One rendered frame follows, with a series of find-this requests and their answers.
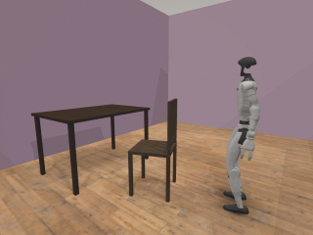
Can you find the robot left upper arm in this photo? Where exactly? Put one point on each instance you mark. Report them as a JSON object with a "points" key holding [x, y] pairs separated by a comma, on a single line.
{"points": [[249, 89]]}

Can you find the left robot hand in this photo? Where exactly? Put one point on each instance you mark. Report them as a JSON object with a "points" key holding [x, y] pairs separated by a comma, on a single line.
{"points": [[248, 145]]}

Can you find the robot left forearm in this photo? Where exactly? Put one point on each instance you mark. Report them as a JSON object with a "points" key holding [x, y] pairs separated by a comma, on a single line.
{"points": [[253, 122]]}

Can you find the right robot foot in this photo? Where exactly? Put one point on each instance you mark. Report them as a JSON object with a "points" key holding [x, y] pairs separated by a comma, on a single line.
{"points": [[231, 195]]}

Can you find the chair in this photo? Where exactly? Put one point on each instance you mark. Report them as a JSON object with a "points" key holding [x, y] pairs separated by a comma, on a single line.
{"points": [[158, 148]]}

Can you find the left robot thigh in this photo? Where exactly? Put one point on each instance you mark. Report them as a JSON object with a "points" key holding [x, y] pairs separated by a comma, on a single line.
{"points": [[234, 150]]}

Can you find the table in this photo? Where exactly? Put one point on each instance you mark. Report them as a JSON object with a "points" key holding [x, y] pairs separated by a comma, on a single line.
{"points": [[76, 115]]}

